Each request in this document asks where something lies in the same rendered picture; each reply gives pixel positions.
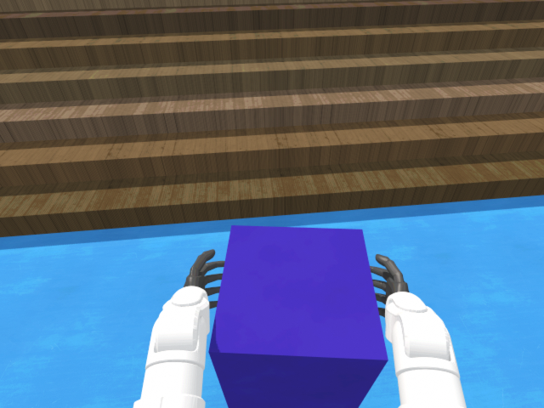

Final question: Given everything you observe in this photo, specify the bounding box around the carton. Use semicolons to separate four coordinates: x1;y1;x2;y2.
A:
208;225;388;408

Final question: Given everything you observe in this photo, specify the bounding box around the right robot hand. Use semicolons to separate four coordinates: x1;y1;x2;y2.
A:
370;254;409;318

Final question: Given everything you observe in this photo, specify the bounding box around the left robot hand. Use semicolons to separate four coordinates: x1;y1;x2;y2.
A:
184;249;225;309

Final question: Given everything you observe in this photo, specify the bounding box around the right robot forearm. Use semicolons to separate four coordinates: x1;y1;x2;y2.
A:
385;292;467;408

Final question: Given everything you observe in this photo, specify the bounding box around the left robot forearm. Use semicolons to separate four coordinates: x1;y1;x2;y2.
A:
133;286;210;408

